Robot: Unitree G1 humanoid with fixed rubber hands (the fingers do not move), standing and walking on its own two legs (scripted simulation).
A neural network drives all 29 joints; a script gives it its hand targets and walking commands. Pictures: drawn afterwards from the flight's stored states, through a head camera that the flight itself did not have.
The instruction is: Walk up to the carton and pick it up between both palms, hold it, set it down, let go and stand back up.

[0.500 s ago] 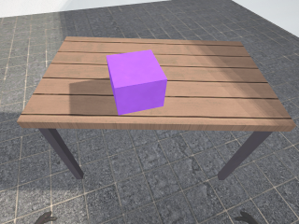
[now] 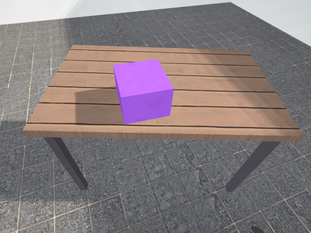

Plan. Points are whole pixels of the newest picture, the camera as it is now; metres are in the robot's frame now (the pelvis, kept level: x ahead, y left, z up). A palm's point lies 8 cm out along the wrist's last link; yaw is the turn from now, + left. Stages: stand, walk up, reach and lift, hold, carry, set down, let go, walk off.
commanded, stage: stand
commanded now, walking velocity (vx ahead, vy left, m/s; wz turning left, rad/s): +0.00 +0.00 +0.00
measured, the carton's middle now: (141, 90) +0.64 +0.04 -0.02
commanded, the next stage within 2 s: walk up in 0.94 s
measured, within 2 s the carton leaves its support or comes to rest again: neither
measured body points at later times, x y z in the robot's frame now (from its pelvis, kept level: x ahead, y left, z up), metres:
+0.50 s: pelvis +0.00 -0.01 +0.00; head +0.01 -0.01 +0.45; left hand +0.09 +0.30 -0.12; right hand +0.09 -0.32 -0.12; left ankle +0.00 +0.12 -0.75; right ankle -0.01 -0.12 -0.75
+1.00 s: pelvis +0.00 -0.01 +0.00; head +0.01 -0.01 +0.45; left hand +0.09 +0.31 -0.12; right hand +0.09 -0.32 -0.12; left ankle +0.00 +0.13 -0.75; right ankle -0.01 -0.12 -0.75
